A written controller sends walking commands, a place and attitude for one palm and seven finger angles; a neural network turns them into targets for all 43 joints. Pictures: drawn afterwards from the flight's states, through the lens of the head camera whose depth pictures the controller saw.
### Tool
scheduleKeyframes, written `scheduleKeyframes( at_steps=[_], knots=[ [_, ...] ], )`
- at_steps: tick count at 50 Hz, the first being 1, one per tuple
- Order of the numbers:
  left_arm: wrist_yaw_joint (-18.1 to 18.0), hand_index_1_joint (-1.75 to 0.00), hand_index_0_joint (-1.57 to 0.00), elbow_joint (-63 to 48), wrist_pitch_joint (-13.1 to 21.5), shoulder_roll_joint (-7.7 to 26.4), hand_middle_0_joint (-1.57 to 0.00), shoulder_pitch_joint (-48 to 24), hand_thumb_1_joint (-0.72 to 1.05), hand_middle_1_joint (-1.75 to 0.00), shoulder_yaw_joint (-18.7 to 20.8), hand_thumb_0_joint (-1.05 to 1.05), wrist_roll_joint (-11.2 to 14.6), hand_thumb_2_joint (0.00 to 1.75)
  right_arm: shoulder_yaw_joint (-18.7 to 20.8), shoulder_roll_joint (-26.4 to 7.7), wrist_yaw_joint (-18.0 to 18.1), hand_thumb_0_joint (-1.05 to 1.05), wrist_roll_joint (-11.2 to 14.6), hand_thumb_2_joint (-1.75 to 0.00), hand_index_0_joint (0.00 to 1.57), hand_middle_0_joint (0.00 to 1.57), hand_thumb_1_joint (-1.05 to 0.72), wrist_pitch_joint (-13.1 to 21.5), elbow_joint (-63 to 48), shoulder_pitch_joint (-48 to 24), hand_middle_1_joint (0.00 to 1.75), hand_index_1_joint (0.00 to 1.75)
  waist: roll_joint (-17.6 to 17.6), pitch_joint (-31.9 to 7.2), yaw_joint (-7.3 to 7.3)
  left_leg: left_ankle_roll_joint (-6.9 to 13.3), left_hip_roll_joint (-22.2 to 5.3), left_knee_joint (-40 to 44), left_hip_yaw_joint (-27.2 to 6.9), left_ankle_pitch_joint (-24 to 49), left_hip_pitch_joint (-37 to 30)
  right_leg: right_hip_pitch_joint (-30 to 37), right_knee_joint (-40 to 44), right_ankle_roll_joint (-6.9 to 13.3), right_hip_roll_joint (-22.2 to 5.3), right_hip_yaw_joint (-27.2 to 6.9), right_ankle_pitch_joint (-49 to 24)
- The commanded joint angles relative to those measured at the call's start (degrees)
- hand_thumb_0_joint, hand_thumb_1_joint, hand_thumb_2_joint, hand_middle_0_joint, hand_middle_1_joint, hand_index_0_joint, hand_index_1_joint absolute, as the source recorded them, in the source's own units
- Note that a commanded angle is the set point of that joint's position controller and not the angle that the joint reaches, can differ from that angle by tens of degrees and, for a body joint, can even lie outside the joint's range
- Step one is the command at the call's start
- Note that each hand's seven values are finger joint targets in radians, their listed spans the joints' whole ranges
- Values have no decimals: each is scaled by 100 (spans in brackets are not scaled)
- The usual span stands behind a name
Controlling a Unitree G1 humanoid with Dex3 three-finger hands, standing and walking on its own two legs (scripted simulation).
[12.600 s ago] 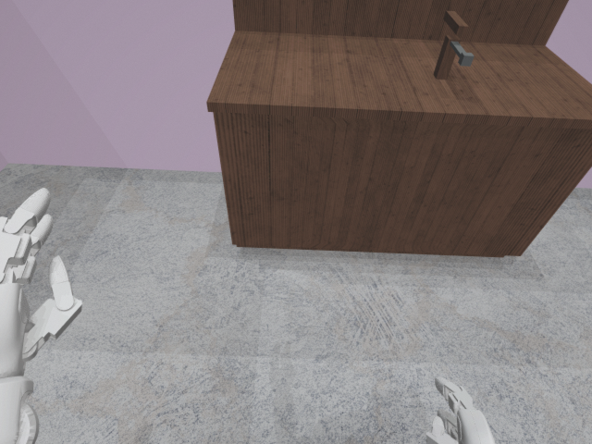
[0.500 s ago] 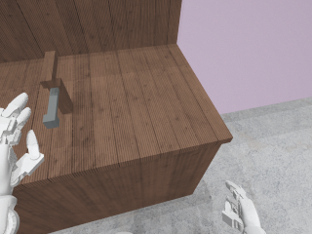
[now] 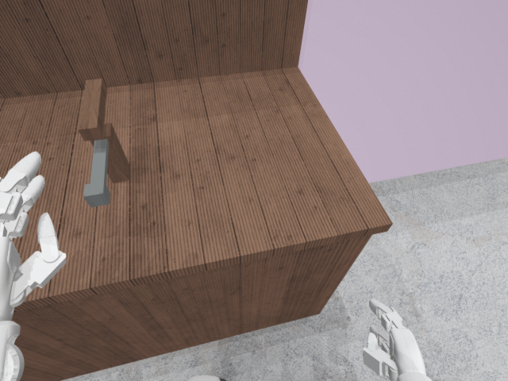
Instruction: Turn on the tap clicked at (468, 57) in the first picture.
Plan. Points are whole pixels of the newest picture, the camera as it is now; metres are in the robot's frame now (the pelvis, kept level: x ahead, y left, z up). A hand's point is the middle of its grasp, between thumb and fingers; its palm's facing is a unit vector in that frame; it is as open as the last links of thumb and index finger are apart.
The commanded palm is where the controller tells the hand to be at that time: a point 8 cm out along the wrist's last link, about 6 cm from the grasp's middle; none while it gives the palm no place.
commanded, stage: come to a stop and stand still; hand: left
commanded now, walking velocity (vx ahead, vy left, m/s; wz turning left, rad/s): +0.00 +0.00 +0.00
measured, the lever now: (97, 194) +0.35 +0.28 +0.08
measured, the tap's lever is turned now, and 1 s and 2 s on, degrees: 0 0 0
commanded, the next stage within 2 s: look again from close up in 0.80 s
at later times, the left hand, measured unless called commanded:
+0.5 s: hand (54, 259) +0.22 +0.25 +0.14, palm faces +0.29 -0.87 -0.39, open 7.5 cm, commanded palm +0.16 +0.29 +0.18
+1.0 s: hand (42, 241) +0.23 +0.26 +0.16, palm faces +0.37 -0.84 -0.39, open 7.5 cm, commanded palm +0.17 +0.29 +0.18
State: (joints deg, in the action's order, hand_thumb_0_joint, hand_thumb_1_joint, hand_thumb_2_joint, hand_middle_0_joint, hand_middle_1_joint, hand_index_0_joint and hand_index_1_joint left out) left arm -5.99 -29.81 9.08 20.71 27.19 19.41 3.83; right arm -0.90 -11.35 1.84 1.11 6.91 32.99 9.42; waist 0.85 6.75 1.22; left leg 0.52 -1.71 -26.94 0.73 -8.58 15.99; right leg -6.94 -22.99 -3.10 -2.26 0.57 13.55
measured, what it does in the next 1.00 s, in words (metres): stands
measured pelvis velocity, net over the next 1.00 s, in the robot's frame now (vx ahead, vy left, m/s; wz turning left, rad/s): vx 0.00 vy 0.02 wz -0.01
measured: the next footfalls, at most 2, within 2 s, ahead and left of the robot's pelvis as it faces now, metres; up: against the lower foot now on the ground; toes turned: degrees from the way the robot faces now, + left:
none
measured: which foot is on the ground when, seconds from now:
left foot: down 0.00-1.00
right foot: down 0.00-1.00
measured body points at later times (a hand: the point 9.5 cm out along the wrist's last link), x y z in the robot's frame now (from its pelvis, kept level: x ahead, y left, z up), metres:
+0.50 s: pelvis -0.01 +0.02 +0.00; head +0.01 +0.04 +0.44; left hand +0.19 +0.30 +0.16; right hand +0.16 -0.22 -0.06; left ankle +0.07 +0.11 -0.74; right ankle -0.01 -0.16 -0.74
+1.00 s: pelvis +0.00 +0.02 +0.00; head +0.04 +0.04 +0.45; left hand +0.20 +0.31 +0.18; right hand +0.19 -0.20 -0.07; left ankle +0.07 +0.11 -0.74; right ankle -0.01 -0.16 -0.74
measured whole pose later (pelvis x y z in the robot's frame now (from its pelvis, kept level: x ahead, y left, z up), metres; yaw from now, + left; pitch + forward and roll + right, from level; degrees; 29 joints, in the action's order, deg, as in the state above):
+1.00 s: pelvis +0.00 +0.02 +0.00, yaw -1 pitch -1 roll -2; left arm -5.8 -28.2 13.0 21.2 23.1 21.2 1.5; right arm -1.2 -10.0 0.9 0.6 9.1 33.0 9.6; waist -1.1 5.3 2.0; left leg 1.8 -1.1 -28.1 1.8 -9.3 18.0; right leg -8.4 -22.3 -3.8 -2.9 -0.5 13.0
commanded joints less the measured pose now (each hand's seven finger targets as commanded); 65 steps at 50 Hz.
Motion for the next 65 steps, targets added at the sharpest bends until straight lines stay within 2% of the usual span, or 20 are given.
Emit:
scheduleKeyframes(
  at_steps=[1, 5, 7, 8, 9, 10, 12, 15, 19, 20, 21, 23, 25, 31, 36, 40, 41, 45, 51, 65],
  knots=[
    [-76, -30, -20, -1196, 390, 803, -20, -304, 90, -30, 569, 0, -12, 90, 294, -745, 41, 0, 3, -90, 20, 20, -90, 317, -877, -509, 30, 30, 409, -1060, -41, 113, -411, 703, -532, -582, -728, -243, 358, 368, -52, -69, -355],
    [-105, -30, -20, -1217, 351, 1004, -20, -299, 90, -30, 749, 0, -27, 90, 285, -733, 32, 0, 22, -90, 20, 20, -90, 348, -890, -565, 30, 30, 385, -1117, -14, 97, -417, 752, -534, -518, -836, -230, 342, 371, -65, -97, -385],
    [-71, -30, -20, -1183, 359, 809, -20, -390, 90, -30, 557, 0, -16, 90, 284, -727, 26, 0, 12, -90, 20, 20, -90, 338, -893, -514, 30, 30, 421, -997, -43, 107, -405, 733, -512, -580, -706, -250, 407, 373, -72, -111, -406],
    [-61, -30, -20, -2137, 962, 5623, -20, -5908, 90, -30, 4183, 0, -794, 90, 503, -933, 95, 0, -318, -90, 20, 20, -90, 481, -670, 11, 30, 30, -1094, -763, 318, 139, -494, -283, -131, 339, 41, -716, 708, 531, -367, -534, -1232],
    [121, -30, -20, 913, 736, 1853, -20, -2786, 90, -30, 1686, 0, -342, 90, 209, -196, 90, 0, -183, -90, 20, 20, -90, 476, -332, -117, 30, 30, -1240, -1667, -2, 44, 73, -37, -84, 716, -750, -406, 163, 699, -429, -618, -1706],
    [98, -30, -20, 871, 581, 1038, -20, -1788, 90, -30, 1104, 0, -170, 90, 501, -685, 15, 0, 48, -90, 20, 20, -90, 539, -778, -49, 30, 30, 235, -1922, 160, 12, -50, 159, 110, 1203, -1525, -438, -173, 670, -217, -521, -1750],
    [182, -30, -20, -175, 672, 867, -20, -1493, 90, -30, 545, 0, -167, 90, 467, -729, -114, 0, 52, -90, 20, 20, -90, 537, -883, -149, 30, 30, 878, -1833, 120, 112, -236, 103, 43, 1346, -1348, -355, -151, 441, -84, -348, -1250],
    [133, -30, -20, -496, 598, 537, -20, -663, 90, -30, 194, 0, -169, 90, 371, -659, -232, 0, 114, -90, 20, 20, -90, 551, -955, -399, 30, 30, 403, -1276, 128, 66, -223, 371, 28, -121, -731, -460, 137, 381, 10, -168, -343],
    [20, -30, -20, -611, 722, 1202, -20, -712, 90, -30, 913, 0, -208, 90, 341, -700, -80, 0, 14, -90, 20, 20, -90, 470, -1035, -396, 30, 30, -243, -692, 79, 13, -101, 550, -50, -1582, -82, -829, 608, 388, 24, -251, 801],
    [-48, -30, -20, -790, 756, 1586, -20, -840, 90, -30, 1293, 0, -213, 90, 318, -717, -28, 0, 25, -90, 20, 20, -90, 428, -1009, -453, 30, 30, -98, -689, 71, -1, -115, 601, -54, -1556, -157, -903, 577, 386, 55, -161, 867],
    [-23, -30, -20, -704, 818, 1309, -20, -926, 90, -30, 1145, 0, -186, 90, 341, -721, 12, 0, -3, -90, 20, 20, -90, 420, -1001, -376, 30, 30, 56, -760, 17, 43, -166, 711, -142, -1675, -66, -752, 452, 384, 88, -79, 814],
    [-25, -30, -20, -898, 909, 1290, -20, -1152, 90, -30, 1128, 0, -189, 90, 338, -726, 46, 0, 3, -90, 20, 20, -90, 460, -1031, -341, 30, 30, 611, -877, 34, 103, -278, 937, -249, -1978, -41, -535, 221, 363, 196, -41, 662],
    [-46, -30, -20, -1006, 943, 1356, -20, -1224, 90, -30, 1170, 0, -218, 90, 293, -696, 60, 0, 15, -90, 20, 20, -90, 531, -1015, -395, 30, 30, 807, -967, 63, 149, -366, 1050, -354, -2105, -33, -363, 100, 332, 228, 42, 478],
    [-46, -30, -20, -881, 878, 755, -20, -1003, 90, -30, 553, 0, -298, 90, 350, -764, -19, 0, -17, -90, 20, 20, -90, 708, -801, -209, 30, 30, 509, -1171, 3, 119, -308, 792, -368, -1548, -387, -383, 319, 351, 178, -39, 108],
    [-77, -30, -20, -834, 828, 782, -20, -1004, 90, -30, 572, 0, -325, 90, 336, -759, -44, 0, -27, -90, 20, 20, -90, 658, -719, -237, 30, 30, 569, -1150, -2, 96, -345, 872, -477, -1173, -380, -372, 219, 344, 184, 10, -54],
    [-109, -30, -20, -963, 802, 1108, -20, -859, 90, -30, 934, 0, -288, 90, 310, -695, -30, 0, -8, -90, 20, 20, -90, 588, -761, -322, 30, 30, 363, -1266, 22, 68, -276, 687, -330, -698, -535, -309, 285, 350, 125, -3, -325],
    [-70, -30, -20, -954, 802, 880, -20, -874, 90, -30, 730, 0, -255, 90, 314, -700, -33, 0, -27, -90, 20, 20, -90, 561, -766, -277, 30, 30, 368, -1254, 0, 70, -258, 663, -306, -646, -471, -271, 289, 349, 124, 16, -366],
    [-93, -30, -20, -1096, 772, 1067, -20, -815, 90, -30, 901, 0, -247, 90, 322, -692, -21, 0, 12, -90, 20, 20, -90, 521, -812, -356, 30, 30, 456, -1288, 3, 55, -270, 669, -307, -466, -592, -258, 239, 343, 133, 20, -465],
    [-61, -30, -20, -860, 685, 808, -20, -690, 90, -30, 644, 0, -208, 90, 337, -705, -14, 0, -3, -90, 20, 20, -90, 428, -822, -299, 30, 30, 229, -1271, -16, 68, -246, 546, -209, -329, -645, -294, 365, 338, 74, -20, -641],
    [-137, -30, -20, -1055, 592, 1115, -20, -482, 90, -30, 917, 0, -166, 90, 361, -702, 50, 0, 50, -90, 20, 20, -90, 289, -902, -415, 30, 30, 277, -1329, 7, 77, -228, 381, -141, 259, -809, -235, 324, 346, -32, -65, -1016]
  ],
)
